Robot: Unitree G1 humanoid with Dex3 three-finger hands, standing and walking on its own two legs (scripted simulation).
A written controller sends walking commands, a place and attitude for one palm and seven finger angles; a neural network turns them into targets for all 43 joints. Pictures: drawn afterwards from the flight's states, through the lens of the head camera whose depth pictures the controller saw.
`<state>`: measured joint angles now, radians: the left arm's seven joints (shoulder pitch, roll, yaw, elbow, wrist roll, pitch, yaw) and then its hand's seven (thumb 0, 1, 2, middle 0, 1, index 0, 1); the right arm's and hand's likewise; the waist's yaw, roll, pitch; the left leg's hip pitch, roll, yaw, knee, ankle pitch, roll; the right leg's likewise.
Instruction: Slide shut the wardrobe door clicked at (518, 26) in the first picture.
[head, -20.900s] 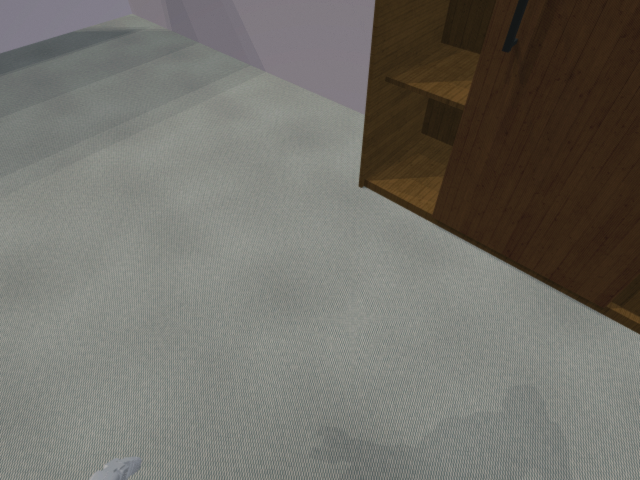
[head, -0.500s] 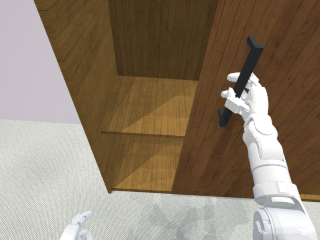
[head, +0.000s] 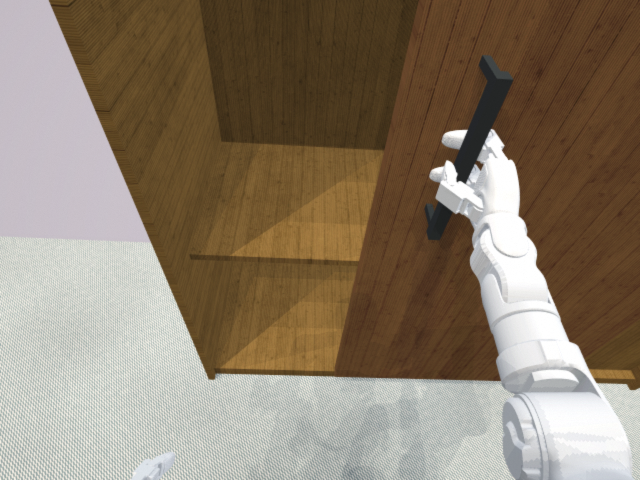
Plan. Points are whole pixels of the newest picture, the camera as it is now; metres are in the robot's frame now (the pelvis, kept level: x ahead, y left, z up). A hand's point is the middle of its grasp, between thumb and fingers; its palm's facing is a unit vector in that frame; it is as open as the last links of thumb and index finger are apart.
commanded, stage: tug the door sideways, standing still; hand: right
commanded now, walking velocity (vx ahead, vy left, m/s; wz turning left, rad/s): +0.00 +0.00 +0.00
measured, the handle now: (457, 160) +0.50 -0.16 +0.16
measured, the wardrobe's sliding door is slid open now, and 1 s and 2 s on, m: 0.38 0.36 0.22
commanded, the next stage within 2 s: step sideways, sliding the door along in 0.08 s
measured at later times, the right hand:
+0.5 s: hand (440, 187) +0.44 -0.13 +0.15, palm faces +0.18 +0.97 -0.13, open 5.9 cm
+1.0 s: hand (423, 182) +0.45 -0.11 +0.15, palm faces +0.39 +0.92 -0.09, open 6.3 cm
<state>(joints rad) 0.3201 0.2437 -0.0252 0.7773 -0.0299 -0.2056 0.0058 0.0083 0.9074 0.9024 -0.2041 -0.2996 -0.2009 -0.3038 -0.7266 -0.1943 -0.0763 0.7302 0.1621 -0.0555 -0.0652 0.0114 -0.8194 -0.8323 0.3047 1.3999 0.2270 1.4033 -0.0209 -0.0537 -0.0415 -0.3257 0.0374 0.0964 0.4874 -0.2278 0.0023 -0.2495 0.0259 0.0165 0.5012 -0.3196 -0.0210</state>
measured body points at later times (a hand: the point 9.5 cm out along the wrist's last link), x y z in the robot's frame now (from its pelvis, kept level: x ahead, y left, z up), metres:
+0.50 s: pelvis +0.01 +0.03 -0.01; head +0.06 +0.05 +0.43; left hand +0.14 +0.25 -0.14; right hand +0.43 -0.18 +0.16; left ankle +0.03 +0.12 -0.74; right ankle -0.04 -0.10 -0.74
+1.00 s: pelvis +0.07 +0.13 -0.02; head +0.17 +0.12 +0.42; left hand +0.31 +0.30 -0.13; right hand +0.43 -0.15 +0.15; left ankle +0.14 +0.24 -0.74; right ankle -0.02 -0.06 -0.72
